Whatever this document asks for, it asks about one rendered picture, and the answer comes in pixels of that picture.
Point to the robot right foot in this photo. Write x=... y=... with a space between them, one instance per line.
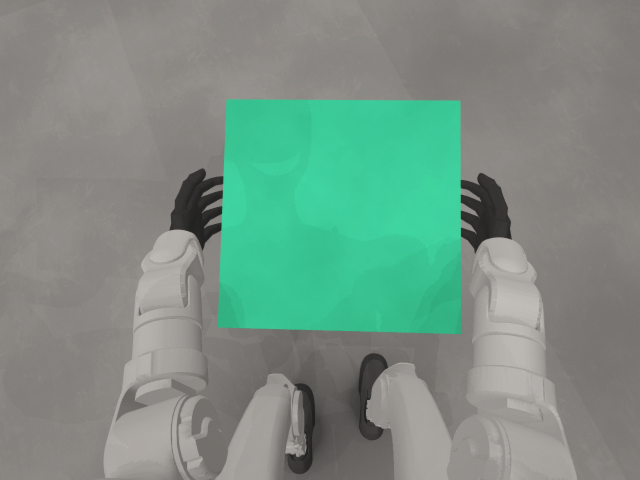
x=371 y=368

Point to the robot right forearm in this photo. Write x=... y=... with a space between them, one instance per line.
x=508 y=376

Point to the right robot hand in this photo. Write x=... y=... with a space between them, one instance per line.
x=492 y=210

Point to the left robot upper arm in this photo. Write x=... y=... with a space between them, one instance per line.
x=177 y=439

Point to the robot right thigh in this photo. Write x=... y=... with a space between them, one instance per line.
x=421 y=441

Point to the carton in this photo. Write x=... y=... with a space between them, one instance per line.
x=341 y=215

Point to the left robot hand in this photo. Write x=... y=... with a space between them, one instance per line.
x=189 y=205

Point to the right robot upper arm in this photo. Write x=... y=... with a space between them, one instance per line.
x=488 y=447

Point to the robot left forearm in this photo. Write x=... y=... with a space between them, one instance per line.
x=167 y=359

